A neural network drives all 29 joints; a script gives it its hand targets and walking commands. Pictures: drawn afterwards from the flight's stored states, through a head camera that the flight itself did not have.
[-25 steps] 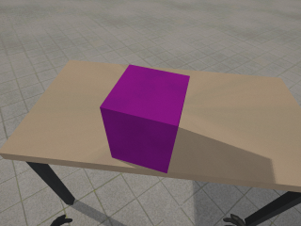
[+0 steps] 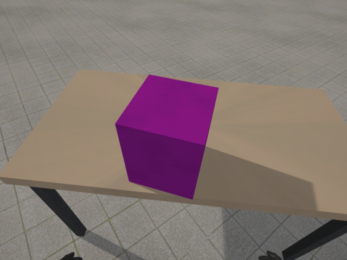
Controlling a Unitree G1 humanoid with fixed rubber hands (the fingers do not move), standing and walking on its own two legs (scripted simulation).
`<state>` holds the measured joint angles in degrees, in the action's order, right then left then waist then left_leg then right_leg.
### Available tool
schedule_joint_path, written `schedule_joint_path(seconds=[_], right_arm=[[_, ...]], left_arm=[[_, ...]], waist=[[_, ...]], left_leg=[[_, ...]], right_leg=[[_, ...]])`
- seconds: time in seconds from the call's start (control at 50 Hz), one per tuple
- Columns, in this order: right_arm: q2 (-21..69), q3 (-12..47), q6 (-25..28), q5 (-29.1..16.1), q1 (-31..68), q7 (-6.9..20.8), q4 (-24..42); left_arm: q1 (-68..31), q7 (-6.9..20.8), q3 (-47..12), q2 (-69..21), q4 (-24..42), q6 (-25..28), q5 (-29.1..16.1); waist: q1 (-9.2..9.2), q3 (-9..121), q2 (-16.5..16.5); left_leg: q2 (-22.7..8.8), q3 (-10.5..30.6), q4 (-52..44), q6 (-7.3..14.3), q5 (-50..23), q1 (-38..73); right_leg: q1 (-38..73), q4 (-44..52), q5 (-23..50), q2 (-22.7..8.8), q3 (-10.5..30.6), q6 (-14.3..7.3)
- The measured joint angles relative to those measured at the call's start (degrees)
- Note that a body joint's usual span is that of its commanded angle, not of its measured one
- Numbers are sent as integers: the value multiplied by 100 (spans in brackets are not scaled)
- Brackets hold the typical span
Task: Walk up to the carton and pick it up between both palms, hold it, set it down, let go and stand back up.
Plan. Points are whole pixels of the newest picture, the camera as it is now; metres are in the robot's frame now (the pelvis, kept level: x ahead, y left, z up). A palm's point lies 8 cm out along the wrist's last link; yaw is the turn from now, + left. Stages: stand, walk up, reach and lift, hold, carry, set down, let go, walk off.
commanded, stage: stand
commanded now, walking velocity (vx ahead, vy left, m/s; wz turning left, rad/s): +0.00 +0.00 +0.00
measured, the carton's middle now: (171, 137) +0.45 +0.00 +0.02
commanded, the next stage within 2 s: walk up in 1.04 s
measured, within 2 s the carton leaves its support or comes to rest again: neither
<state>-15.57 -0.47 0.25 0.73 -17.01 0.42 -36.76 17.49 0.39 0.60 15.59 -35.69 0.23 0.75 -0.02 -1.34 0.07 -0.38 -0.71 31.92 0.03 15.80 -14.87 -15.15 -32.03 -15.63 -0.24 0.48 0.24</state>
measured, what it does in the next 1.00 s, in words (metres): stands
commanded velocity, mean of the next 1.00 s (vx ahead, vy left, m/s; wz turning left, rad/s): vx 0.00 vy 0.00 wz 0.00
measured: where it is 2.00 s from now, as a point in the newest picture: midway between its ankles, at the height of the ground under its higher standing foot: outside the picture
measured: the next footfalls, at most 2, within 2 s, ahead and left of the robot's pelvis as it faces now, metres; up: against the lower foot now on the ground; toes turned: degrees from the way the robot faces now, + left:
left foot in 1.54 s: +0.04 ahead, +0.21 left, +0.00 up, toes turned -4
right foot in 1.90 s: +0.00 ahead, -0.03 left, +0.00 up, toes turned -10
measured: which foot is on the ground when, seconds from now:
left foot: down 0.00-1.00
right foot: down 0.00-1.00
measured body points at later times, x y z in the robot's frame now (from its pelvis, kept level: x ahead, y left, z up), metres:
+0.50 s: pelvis +0.00 +0.00 +0.00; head +0.01 +0.00 +0.45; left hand +0.11 +0.26 -0.10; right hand +0.11 -0.26 -0.10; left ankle +0.01 +0.12 -0.73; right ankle +0.02 -0.12 -0.73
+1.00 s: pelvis +0.00 +0.00 +0.00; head +0.01 +0.00 +0.45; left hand +0.11 +0.26 -0.11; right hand +0.10 -0.26 -0.11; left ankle +0.01 +0.12 -0.73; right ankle +0.02 -0.12 -0.73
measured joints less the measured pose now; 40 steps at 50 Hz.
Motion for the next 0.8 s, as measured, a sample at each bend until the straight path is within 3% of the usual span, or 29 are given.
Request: schedule_joint_path(seconds=[0.8], right_arm=[[-54,13,-20,-12,-71,-17,-215]], left_arm=[[13,-22,-51,28,-241,0,-17]], waist=[[7,-52,7]], left_leg=[[-3,-15,-106,4,-35,74]], right_leg=[[73,115,45,3,15,8]])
